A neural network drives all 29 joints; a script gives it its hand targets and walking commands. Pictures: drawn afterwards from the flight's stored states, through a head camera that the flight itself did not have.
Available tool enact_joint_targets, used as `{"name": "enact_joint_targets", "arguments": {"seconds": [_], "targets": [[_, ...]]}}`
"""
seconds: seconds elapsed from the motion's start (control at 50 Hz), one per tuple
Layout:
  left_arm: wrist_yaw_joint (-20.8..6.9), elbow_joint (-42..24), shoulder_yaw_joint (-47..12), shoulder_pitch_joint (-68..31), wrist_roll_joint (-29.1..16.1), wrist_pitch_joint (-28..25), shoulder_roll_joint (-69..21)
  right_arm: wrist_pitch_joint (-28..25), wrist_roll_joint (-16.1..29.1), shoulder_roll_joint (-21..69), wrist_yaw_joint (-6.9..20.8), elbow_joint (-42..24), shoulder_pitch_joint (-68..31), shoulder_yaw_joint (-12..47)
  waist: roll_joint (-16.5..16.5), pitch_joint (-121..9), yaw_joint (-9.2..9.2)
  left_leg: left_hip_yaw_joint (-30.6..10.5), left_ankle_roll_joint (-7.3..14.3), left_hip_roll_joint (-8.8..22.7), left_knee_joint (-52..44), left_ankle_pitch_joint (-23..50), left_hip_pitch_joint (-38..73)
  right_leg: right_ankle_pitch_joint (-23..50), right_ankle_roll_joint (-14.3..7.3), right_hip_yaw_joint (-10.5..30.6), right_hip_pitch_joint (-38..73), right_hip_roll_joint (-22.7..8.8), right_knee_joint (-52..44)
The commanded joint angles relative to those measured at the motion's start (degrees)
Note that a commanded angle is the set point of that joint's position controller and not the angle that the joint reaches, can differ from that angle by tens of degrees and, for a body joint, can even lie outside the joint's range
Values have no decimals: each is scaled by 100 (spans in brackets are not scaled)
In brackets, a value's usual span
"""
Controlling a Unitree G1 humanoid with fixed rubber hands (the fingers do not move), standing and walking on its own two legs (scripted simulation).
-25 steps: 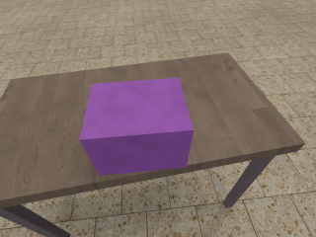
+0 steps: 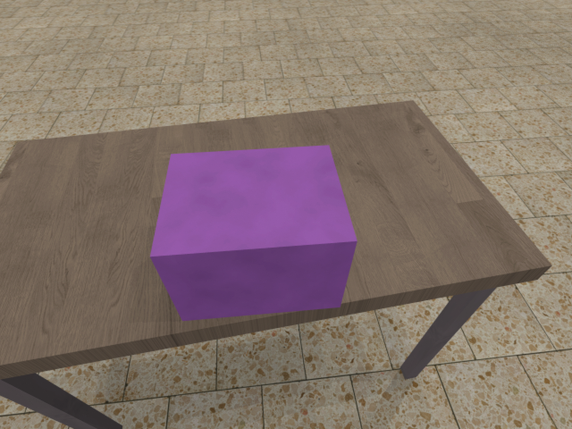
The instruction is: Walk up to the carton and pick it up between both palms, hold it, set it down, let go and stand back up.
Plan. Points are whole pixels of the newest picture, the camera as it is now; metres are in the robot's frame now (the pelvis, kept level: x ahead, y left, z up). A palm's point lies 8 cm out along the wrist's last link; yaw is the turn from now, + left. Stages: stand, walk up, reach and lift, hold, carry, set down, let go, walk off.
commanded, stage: stand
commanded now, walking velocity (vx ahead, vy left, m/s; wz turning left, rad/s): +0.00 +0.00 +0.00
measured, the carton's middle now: (256, 231) +0.42 +0.05 +0.04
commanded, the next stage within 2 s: none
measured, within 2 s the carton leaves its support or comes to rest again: neither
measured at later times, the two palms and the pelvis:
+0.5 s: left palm out of the picture +0.01 +0.23 -0.15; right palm out of the picture -0.05 -0.21 -0.14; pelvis +0.01 +0.01 +0.00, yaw +0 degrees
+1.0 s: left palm out of the picture +0.01 +0.22 -0.15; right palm out of the picture -0.05 -0.20 -0.14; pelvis +0.01 +0.01 +0.00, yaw +0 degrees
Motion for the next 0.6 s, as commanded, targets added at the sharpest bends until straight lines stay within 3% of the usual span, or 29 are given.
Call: {"name": "enact_joint_targets", "arguments": {"seconds": [0.0, 0.08, 0.1, 0.16, 0.2, 0.3, 0.4, 0.46, 0.48, 0.54, 0.58], "targets": [[9, 21, 66, 409, -1, -47, 432, -6, -1, -603, -41, -27, 464, -122, -29, 181, 32, -512, 165, 586, -620, 1033, 47, 1889, -286, 65, -143, -356, -265], [36, 58, 74, 329, -9, -36, 488, -8, 11, -424, -43, 22, 524, -66, 140, 238, 38, -507, 163, 620, -661, 1257, 3, 1828, -287, 13, -145, -356, -214], [36, 79, 51, 280, -13, -24, 411, -7, 26, -466, -40, 13, 590, -83, 70, 154, -33, -510, 177, 660, -661, 1362, 81, 1815, -276, -78, -168, -314, -182], [38, 130, 51, 331, -13, -5, 381, -4, 1, -482, -60, 6, 523, -80, -13, 301, 44, -567, 215, 685, -706, 1238, -50, 1676, -264, -29, -140, -345, -200], [42, 198, 23, 326, -21, -25, 345, -9, 11, -582, -57, -7, 552, -117, -192, 163, -5, -516, 193, 632, -558, 1228, 61, 1923, -298, 13, -80, -410, -244], [55, 208, 71, 242, -11, -6, 504, -12, 5, -315, -62, 57, 674, -51, 152, 282, -34, -492, 162, 654, -624, 1555, 69, 1937, -280, -62, -157, -354, -158], [43, 335, 18, 352, -18, 8, 302, -11, 8, -388, -62, 61, 696, -88, -2, 274, 2, -505, 181, 635, -655, 1059, -64, 1769, -277, -32, 0, -351, -201], [42, 289, 26, 196, -27, 1, 345, -32, -1, -476, -63, 47, 602, -99, 105, 244, -16, -510, 186, 663, -623, 1452, 62, 1914, -257, -51, -39, -373, -192], [45, 338, 33, 264, -18, 5, 374, -27, -4, -404, -72, 52, 730, -87, -49, 222, -29, -484, 173, 669, -622, 1374, 70, 1831, -259, -73, -39, -390, -206], [46, 363, 31, 311, -29, -5, 333, -39, -6, -377, -70, 67, 652, -69, 31, 274, 34, -556, 200, 717, -694, 1312, 17, 1773, -231, -130, -19, -356, -173], [43, 398, 21, 317, -16, 10, 316, -20, -3, -387, -70, 77, 707, -84, -100, 364, 16, -530, 197, 667, -698, 960, -77, 1741, -255, -41, 6, -389, -221]]}}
